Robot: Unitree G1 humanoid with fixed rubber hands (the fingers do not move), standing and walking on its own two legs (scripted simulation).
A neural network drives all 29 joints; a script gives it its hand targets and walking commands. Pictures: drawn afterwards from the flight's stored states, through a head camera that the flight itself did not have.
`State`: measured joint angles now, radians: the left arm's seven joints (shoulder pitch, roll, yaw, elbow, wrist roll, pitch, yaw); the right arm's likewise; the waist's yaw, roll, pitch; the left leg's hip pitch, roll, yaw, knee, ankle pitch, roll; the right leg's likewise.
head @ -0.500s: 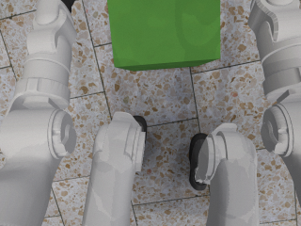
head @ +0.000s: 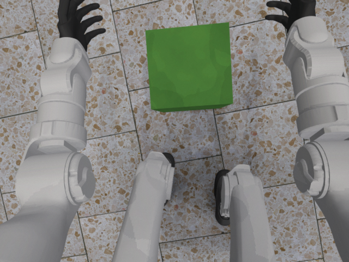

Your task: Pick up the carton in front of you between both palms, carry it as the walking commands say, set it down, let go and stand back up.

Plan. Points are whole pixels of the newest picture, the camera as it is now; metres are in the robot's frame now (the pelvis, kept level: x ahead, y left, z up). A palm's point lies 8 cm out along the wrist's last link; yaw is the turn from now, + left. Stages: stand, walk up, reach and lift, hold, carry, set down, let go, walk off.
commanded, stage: set down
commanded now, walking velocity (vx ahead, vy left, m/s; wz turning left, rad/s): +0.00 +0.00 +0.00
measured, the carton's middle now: (189, 76) +0.52 +0.06 -0.39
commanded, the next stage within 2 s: let go in 0.32 s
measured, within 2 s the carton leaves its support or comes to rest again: neither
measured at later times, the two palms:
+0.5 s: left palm (15, 14) +0.48 +0.27 +0.03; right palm out of the picture +0.55 -0.13 +0.03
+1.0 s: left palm out of the picture +0.32 +0.26 +0.15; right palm out of the picture +0.38 -0.19 +0.14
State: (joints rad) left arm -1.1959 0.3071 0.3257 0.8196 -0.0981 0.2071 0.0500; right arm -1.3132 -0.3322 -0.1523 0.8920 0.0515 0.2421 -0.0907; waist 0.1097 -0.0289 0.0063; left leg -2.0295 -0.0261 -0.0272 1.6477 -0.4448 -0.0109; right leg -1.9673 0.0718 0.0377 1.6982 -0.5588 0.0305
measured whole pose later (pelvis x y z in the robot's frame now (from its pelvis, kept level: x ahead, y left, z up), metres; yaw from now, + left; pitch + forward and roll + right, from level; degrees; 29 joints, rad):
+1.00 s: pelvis +0.09 +0.01 +0.23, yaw +1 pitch +22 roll -1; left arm -0.09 0.20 0.11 0.52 0.00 0.01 -0.08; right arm -0.17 -0.16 -0.14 0.57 -0.06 0.02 -0.01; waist 0.06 0.01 -0.04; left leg -0.79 -0.03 -0.04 0.66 -0.25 0.01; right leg -0.72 0.03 0.07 0.66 -0.32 0.02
